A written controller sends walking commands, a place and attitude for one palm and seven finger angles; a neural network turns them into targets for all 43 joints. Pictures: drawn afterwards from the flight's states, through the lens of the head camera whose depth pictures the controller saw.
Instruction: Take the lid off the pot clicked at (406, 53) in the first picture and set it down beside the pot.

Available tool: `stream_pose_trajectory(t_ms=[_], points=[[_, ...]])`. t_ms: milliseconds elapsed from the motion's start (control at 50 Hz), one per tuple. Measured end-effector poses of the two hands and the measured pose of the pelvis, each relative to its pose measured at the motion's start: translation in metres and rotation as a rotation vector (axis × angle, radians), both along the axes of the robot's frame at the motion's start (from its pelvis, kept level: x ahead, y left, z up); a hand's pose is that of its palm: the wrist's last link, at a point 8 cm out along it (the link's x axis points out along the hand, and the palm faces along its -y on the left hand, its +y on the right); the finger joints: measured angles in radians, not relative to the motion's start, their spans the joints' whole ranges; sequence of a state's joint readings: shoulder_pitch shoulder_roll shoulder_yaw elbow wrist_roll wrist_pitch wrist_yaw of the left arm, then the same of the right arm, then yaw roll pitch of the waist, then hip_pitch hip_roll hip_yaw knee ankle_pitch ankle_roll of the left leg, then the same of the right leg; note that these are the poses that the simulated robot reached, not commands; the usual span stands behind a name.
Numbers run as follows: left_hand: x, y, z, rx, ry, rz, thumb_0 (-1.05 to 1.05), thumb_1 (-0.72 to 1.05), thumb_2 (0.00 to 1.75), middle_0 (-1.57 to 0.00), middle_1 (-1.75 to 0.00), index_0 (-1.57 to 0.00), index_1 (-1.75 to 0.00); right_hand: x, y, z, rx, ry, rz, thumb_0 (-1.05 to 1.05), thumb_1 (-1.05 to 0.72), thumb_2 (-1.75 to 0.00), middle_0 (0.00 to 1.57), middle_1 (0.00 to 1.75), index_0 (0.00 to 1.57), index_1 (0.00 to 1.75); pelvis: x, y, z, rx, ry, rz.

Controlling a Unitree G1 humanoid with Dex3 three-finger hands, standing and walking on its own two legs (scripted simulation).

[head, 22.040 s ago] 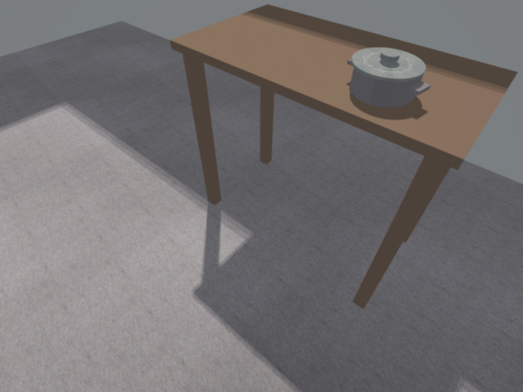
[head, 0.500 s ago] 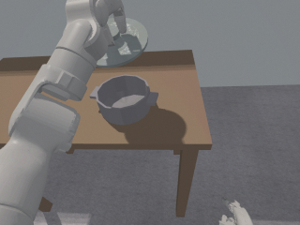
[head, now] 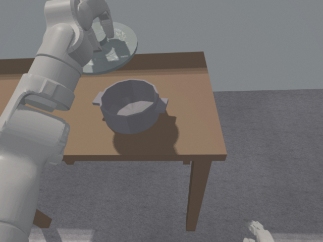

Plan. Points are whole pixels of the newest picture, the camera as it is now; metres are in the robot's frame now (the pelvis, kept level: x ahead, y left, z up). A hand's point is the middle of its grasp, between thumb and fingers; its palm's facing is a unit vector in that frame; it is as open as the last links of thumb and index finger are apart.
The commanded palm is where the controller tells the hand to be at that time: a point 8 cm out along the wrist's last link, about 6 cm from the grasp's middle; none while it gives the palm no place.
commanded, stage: move the lid sideways beside the pot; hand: left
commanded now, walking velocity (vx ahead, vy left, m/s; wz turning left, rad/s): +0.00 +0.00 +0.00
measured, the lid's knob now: (96, 38) +0.49 +0.15 +0.29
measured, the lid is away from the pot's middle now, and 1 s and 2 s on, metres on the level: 0.05 0.19 0.24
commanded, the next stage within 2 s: lower the lid onto the table in 1.68 s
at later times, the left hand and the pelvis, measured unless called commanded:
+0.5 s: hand (62, 40) +0.45 +0.21 +0.30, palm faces -0.12 -0.07 -0.99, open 7.4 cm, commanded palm +0.43 +0.22 +0.38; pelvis +0.00 +0.00 +0.00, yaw +1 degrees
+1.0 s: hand (30, 45) +0.44 +0.28 +0.30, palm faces -0.12 -0.08 -0.99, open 7.4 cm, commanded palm +0.42 +0.28 +0.38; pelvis +0.00 +0.01 +0.00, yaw +1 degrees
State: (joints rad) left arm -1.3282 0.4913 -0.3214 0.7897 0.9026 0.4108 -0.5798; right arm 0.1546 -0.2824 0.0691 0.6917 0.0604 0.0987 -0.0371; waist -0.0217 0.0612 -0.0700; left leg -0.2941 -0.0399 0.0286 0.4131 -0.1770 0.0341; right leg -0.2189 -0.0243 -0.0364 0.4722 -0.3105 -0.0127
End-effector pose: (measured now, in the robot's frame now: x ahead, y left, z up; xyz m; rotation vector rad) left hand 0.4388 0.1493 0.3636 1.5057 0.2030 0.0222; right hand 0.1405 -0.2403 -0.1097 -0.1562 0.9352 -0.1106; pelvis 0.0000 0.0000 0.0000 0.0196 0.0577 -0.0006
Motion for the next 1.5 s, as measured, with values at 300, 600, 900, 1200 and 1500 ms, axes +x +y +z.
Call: stream_pose_trajectory(t_ms=[300, 600, 900, 1200, 1500], points=[[0.001, 0.036, -0.005, 0.007, 0.017, 0.060, 0.00, 0.23, 0.79, -0.70, -0.90, -0.71, -0.91, 0.007, 0.006, 0.003, 0.000, 0.002, 0.010, 0.01, -0.91, -0.90, 0.20, 0.30, 0.20, 0.29, 0.000, 0.003, -0.001, -0.006, 0.011, 0.011], [0.001, 0.076, -0.008, 0.012, 0.026, 0.123, 0.01, 0.23, 0.79, -0.70, -0.90, -0.71, -0.91, -0.005, 0.004, 0.001, -0.013, 0.046, -0.009, 0.01, -0.91, -0.90, 0.20, 0.30, 0.20, 0.29, 0.000, 0.006, -0.001, -0.013, 0.021, 0.016], [-0.008, 0.118, -0.008, 0.018, 0.034, 0.202, 0.00, 0.23, 0.79, -0.70, -0.90, -0.71, -0.91, -0.016, 0.002, -0.001, -0.018, 0.079, -0.031, 0.01, -0.91, -0.90, 0.20, 0.30, 0.20, 0.29, -0.001, 0.009, -0.001, -0.019, 0.023, 0.016], [-0.018, 0.152, -0.005, 0.029, 0.035, 0.254, 0.01, 0.23, 0.79, -0.70, -0.90, -0.71, -0.91, -0.021, 0.004, -0.001, -0.029, 0.100, -0.031, 0.01, -0.91, -0.90, 0.20, 0.30, 0.20, 0.29, -0.005, 0.012, 0.000, -0.027, 0.028, 0.027], [-0.018, 0.177, -0.001, 0.008, 0.040, 0.298, 0.01, 0.23, 0.79, -0.70, -0.90, -0.71, -0.91, -0.035, 0.000, -0.004, -0.035, 0.150, -0.062, 0.01, -0.91, -0.90, 0.20, 0.30, 0.20, 0.29, -0.003, 0.012, 0.000, -0.030, 0.039, 0.020]])
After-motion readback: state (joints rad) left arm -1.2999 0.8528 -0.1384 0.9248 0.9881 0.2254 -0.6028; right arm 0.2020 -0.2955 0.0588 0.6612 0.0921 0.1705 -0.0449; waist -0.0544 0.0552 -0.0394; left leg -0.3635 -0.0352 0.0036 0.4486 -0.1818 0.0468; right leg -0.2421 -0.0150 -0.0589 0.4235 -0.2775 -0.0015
